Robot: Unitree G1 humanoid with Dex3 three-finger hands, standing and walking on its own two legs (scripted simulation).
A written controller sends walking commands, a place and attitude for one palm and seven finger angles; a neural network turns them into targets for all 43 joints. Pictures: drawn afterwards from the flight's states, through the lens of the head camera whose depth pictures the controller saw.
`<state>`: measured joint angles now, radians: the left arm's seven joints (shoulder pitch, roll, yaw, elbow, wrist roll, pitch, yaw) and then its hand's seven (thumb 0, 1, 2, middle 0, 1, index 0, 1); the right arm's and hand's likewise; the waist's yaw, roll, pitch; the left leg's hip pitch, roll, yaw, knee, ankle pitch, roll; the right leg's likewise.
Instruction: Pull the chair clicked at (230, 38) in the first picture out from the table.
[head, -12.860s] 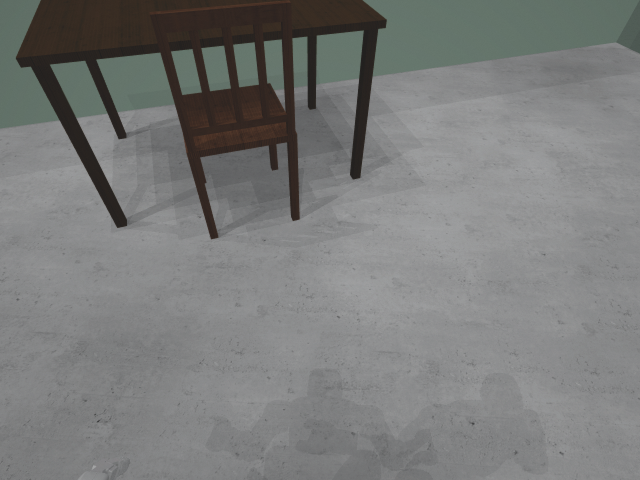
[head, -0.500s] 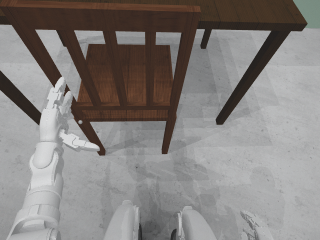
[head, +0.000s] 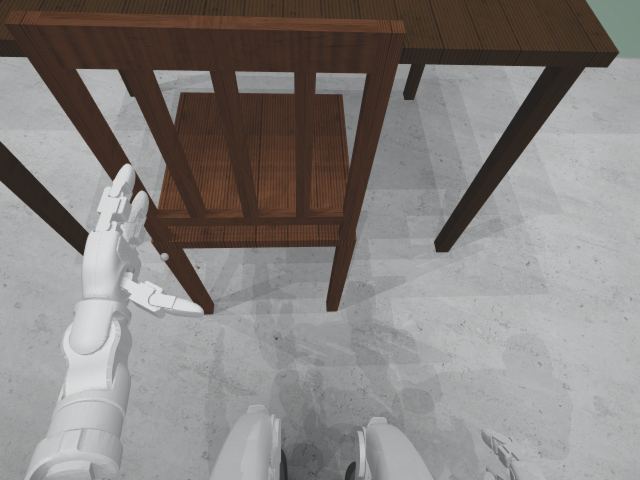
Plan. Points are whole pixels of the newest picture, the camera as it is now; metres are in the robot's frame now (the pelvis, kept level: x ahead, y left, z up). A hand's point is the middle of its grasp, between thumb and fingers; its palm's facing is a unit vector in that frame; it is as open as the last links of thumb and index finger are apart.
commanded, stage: aim the fingers beside a spindle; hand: left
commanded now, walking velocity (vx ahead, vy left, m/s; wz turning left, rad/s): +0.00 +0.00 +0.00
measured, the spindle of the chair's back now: (239, 156) +0.54 +0.12 +0.02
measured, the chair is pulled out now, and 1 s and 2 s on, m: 0.00 0.00 0.00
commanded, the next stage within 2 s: none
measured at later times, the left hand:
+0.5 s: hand (176, 254) +0.38 +0.19 +0.01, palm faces +0.01 -1.00 -0.03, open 17.0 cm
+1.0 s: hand (183, 258) +0.38 +0.18 +0.00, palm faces +0.04 -1.00 -0.03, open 16.9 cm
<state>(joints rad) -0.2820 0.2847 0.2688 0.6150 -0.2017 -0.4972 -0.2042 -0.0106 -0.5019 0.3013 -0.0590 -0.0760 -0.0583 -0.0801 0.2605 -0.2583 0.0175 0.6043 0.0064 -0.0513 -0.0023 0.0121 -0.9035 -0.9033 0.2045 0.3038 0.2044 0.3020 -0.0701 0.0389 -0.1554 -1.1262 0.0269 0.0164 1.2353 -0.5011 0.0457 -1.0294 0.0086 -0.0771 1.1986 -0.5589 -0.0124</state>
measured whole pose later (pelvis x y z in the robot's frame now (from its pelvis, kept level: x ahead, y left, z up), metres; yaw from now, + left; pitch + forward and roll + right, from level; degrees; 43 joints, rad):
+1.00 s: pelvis +0.00 -0.01 -0.01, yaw +0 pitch +23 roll -3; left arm -0.33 0.28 0.27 0.68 -0.18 -0.48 -0.20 -0.01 -0.50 0.30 -0.06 -0.08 -0.06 -0.08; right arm 0.24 -0.26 0.02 0.60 0.00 -0.05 -0.01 0.01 -0.90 -0.90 0.20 0.30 0.20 0.30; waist -0.08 0.03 -0.15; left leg -1.16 0.03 0.01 1.27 -0.51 0.03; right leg -1.07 0.01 -0.09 1.24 -0.57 -0.03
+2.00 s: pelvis +0.00 -0.01 -0.01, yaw +0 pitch +23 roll -3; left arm -0.30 0.27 0.26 0.60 -0.18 -0.48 -0.20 -0.01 -0.50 0.30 -0.06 -0.08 -0.06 -0.08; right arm 0.24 -0.26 0.01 0.60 0.00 -0.06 -0.01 0.01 -0.90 -0.90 0.20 0.30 0.20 0.30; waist -0.08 0.04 -0.15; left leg -1.16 0.03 0.01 1.26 -0.51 0.04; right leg -1.06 0.02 -0.08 1.23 -0.57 -0.02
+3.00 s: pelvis +0.00 +0.00 -0.01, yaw +0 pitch +24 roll -4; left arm -0.52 0.34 0.32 0.83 -0.15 -0.47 -0.19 -0.01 -0.50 0.30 -0.06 -0.08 -0.06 -0.08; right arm 0.25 -0.26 0.03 0.62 -0.01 -0.03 -0.01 0.01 -0.90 -0.90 0.20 0.30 0.20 0.30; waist -0.11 0.05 -0.15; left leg -1.20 0.03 0.01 1.28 -0.51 0.04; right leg -1.10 0.02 -0.08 1.24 -0.57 -0.02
